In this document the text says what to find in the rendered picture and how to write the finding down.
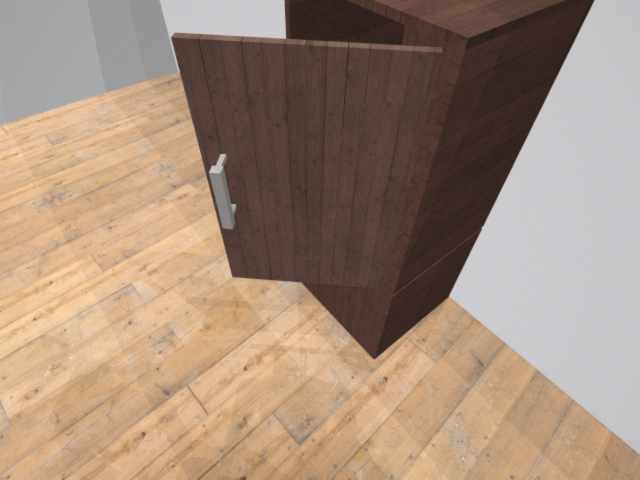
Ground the handle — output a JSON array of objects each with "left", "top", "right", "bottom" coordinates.
[{"left": 209, "top": 154, "right": 237, "bottom": 229}]

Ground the cupboard door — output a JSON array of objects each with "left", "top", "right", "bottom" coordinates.
[{"left": 171, "top": 33, "right": 443, "bottom": 289}]

